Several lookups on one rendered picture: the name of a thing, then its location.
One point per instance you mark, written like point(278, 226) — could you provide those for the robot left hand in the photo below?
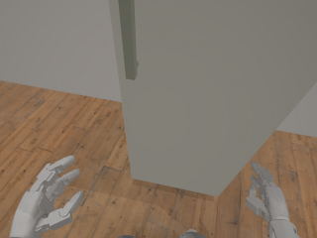
point(28, 221)

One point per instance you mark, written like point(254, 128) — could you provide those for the fridge door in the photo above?
point(215, 79)

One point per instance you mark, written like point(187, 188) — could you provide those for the handle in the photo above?
point(128, 32)

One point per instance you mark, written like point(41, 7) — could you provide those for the robot right hand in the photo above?
point(274, 205)

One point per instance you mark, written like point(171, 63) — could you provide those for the right robot forearm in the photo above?
point(279, 228)

